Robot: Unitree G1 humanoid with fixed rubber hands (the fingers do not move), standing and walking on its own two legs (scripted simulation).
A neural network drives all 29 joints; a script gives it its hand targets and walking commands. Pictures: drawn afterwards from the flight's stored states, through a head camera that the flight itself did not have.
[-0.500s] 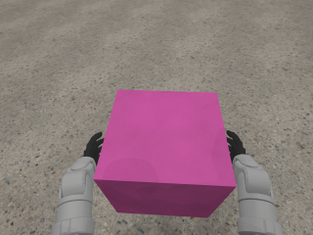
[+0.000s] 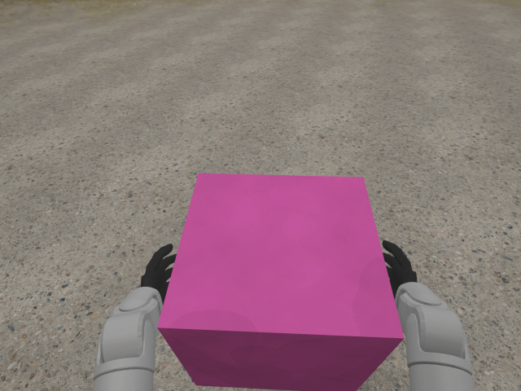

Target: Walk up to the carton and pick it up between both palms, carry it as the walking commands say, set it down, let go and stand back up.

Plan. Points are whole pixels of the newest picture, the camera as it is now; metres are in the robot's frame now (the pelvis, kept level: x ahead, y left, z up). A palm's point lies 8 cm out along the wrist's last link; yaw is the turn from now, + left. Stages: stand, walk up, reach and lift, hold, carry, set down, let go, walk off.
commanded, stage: carry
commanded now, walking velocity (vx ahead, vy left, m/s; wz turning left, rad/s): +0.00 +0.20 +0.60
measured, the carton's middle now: (277, 284) +0.30 -0.02 +0.00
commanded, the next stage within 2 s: none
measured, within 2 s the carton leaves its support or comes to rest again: neither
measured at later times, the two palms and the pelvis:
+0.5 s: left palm (73, 340) +0.18 +0.25 +0.08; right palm (356, 307) +0.21 -0.12 +0.07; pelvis -0.04 +0.04 -0.02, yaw +8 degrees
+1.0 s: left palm out of the picture +0.06 +0.39 +0.05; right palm (240, 332) +0.19 +0.04 +0.05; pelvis -0.09 +0.12 -0.03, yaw +23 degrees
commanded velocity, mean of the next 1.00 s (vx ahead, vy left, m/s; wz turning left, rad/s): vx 0.00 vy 0.20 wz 0.60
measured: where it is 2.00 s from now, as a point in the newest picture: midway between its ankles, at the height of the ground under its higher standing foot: outside the picture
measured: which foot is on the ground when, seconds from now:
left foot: down 0.00-0.48, up 0.50-0.74, down 0.76-1.00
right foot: down 0.00-0.12, up 0.14-0.46, down 0.48-0.78, up 0.80-1.00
